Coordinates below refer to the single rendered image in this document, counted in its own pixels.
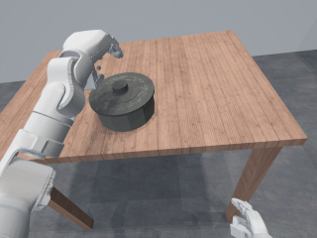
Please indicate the lid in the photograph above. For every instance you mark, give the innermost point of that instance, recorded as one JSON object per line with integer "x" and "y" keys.
{"x": 105, "y": 102}

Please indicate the knob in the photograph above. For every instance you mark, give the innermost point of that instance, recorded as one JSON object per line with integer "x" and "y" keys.
{"x": 120, "y": 86}

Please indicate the pot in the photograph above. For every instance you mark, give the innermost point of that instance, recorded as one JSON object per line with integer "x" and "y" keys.
{"x": 129, "y": 122}

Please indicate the robot left upper arm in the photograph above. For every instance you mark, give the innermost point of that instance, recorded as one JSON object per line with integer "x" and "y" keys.
{"x": 24, "y": 187}

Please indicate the right robot hand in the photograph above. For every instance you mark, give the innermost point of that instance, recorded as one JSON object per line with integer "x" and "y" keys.
{"x": 254, "y": 224}

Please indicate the table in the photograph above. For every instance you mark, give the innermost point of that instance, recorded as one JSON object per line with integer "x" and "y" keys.
{"x": 210, "y": 96}

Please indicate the left robot forearm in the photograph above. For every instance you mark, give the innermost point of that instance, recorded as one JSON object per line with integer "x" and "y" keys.
{"x": 61, "y": 100}

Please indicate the left robot hand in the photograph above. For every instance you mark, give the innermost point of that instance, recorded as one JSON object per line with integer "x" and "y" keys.
{"x": 95, "y": 43}

